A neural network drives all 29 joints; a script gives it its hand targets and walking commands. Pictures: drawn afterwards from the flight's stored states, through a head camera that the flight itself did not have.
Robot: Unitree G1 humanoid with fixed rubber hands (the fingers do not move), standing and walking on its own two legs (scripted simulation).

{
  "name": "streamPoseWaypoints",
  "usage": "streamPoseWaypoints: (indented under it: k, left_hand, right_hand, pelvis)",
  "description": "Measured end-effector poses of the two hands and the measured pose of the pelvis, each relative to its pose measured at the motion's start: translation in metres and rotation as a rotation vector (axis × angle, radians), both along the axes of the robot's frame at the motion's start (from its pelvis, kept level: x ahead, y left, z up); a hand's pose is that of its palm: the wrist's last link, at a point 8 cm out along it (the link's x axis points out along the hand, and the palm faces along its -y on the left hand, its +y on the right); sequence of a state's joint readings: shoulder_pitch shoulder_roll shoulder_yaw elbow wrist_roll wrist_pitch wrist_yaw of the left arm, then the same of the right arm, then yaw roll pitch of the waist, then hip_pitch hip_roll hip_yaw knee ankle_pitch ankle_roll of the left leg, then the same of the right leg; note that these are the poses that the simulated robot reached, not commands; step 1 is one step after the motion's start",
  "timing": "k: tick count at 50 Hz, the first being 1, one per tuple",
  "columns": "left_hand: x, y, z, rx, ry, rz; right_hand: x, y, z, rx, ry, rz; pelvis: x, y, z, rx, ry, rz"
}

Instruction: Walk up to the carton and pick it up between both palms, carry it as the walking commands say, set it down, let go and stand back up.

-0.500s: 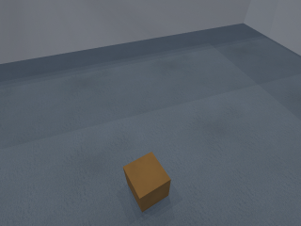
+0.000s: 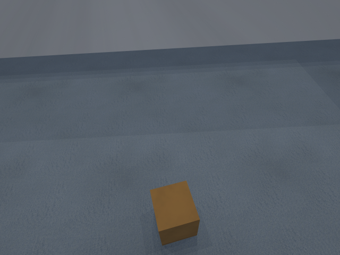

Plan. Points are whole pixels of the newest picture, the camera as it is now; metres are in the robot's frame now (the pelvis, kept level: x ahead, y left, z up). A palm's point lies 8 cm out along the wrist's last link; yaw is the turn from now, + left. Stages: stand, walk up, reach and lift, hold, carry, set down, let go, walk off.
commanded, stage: walk up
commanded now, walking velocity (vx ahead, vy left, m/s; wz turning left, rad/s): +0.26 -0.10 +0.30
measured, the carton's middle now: (174, 213) +0.47 +0.03 -0.66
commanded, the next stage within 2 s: none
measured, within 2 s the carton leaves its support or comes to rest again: neither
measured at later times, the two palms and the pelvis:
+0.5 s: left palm out of the picture +0.06 +0.21 -0.14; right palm out of the picture +0.16 -0.28 -0.17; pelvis +0.07 -0.04 -0.02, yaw +6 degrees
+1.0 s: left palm out of the picture +0.05 +0.28 -0.15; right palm out of the picture +0.17 -0.20 -0.13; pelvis +0.05 +0.02 -0.01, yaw +7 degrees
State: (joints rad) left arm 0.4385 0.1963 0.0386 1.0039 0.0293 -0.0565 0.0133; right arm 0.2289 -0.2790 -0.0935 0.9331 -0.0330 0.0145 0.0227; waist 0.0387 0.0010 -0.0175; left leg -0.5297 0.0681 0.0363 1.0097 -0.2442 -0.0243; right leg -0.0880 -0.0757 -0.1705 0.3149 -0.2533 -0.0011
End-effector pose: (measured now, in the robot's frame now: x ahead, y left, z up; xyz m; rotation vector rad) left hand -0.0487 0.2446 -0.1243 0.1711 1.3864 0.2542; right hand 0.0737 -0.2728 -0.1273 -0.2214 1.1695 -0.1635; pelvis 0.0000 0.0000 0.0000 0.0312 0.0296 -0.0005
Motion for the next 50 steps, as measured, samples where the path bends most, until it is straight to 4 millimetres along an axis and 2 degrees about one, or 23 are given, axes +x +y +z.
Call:
streamPoseWaypoints:
  k: [3,6,8,10,12,15,19,22,27,32,37,41,45,50]
  left_hand:
    - [-0.028,-0.023,-0.001,-0.026,0.084,0.080]
    - [-0.048,-0.044,-0.006,-0.058,0.179,0.145]
    - [-0.056,-0.053,-0.012,-0.080,0.233,0.185]
    - [-0.053,-0.058,-0.022,-0.098,0.264,0.209]
    - [-0.038,-0.060,-0.027,-0.105,0.259,0.212]
    - [0.007,-0.059,-0.030,-0.104,0.184,0.160]
    - [0.074,-0.052,-0.029,-0.051,0.038,0.093]
    - [0.103,-0.044,-0.029,0.026,-0.049,0.069]
    - [0.104,-0.024,-0.007,0.110,-0.060,0.076]
    - [0.101,0.002,0.008,0.145,-0.063,0.068]
    - [0.098,0.034,0.002,0.134,-0.090,0.071]
    - [0.098,0.054,-0.023,0.071,-0.108,0.068]
    - [0.098,0.046,-0.028,-0.004,-0.104,0.076]
    - [0.095,0.032,-0.026,-0.043,-0.082,0.068]
  right_hand:
    - [0.066,0.016,0.001,0.031,-0.080,0.084]
    - [0.122,0.041,0.000,0.060,-0.143,0.154]
    - [0.149,0.056,-0.002,0.073,-0.179,0.175]
    - [0.164,0.064,-0.007,0.070,-0.200,0.178]
    - [0.161,0.064,-0.009,0.072,-0.182,0.157]
    - [0.141,0.054,-0.012,0.065,-0.109,0.115]
    - [0.110,0.029,-0.024,0.061,0.007,0.066]
    - [0.093,0.005,-0.040,0.062,0.071,0.054]
    - [0.090,-0.019,-0.036,0.035,0.105,0.065]
    - [0.092,-0.021,-0.024,0.032,0.095,0.092]
    - [0.099,0.005,-0.015,0.017,0.067,0.142]
    - [0.097,0.034,-0.015,-0.016,0.007,0.171]
    - [0.088,0.060,-0.003,-0.007,0.016,0.172]
    - [0.097,0.074,0.002,0.008,-0.034,0.161]
  pelvis:
    - [0.016,-0.005,-0.002,-0.011,0.001,0.027]
    - [0.030,-0.008,-0.008,-0.025,-0.003,0.047]
    - [0.042,-0.007,-0.015,-0.033,-0.009,0.050]
    - [0.054,-0.007,-0.024,-0.042,-0.012,0.051]
    - [0.059,-0.010,-0.023,-0.033,-0.017,0.046]
    - [0.066,-0.016,-0.017,-0.030,-0.025,0.050]
    - [0.069,-0.029,-0.015,-0.024,-0.033,0.071]
    - [0.072,-0.040,-0.024,-0.007,-0.037,0.086]
    - [0.070,-0.041,-0.017,0.017,-0.032,0.104]
    - [0.067,-0.031,-0.009,0.029,-0.021,0.119]
    - [0.059,-0.011,-0.011,0.012,-0.019,0.140]
    - [0.053,0.011,-0.023,-0.040,-0.028,0.142]
    - [0.051,0.018,-0.013,-0.034,-0.044,0.138]
    - [0.053,0.023,-0.007,-0.028,-0.046,0.124]
